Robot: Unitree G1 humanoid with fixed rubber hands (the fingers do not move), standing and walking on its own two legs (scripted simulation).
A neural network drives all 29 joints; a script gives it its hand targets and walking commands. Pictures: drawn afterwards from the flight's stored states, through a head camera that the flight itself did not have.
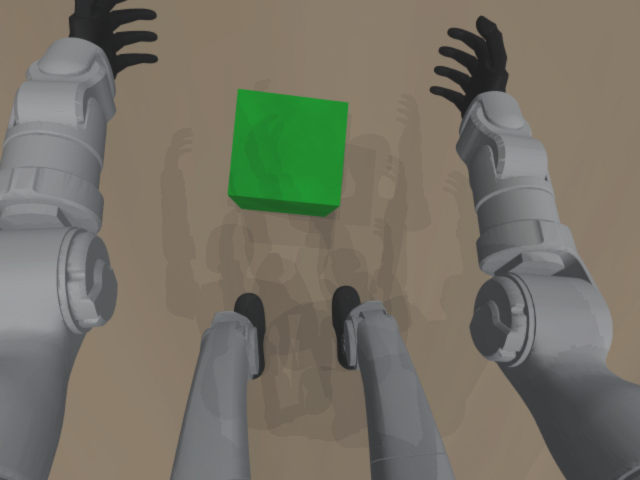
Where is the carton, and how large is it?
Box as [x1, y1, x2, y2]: [228, 89, 348, 216]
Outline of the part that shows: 238,89 228,195 241,208 324,216 339,205 348,103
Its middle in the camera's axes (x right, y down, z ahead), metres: -0.07 -0.16 +0.85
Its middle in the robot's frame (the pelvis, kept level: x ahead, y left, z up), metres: +0.54 -0.01 -0.52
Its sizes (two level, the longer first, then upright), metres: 0.210 0.200 0.250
